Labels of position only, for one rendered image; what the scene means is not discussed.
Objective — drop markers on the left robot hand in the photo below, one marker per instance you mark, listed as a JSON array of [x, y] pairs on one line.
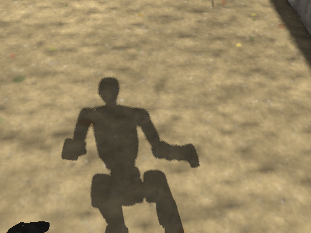
[[30, 227]]

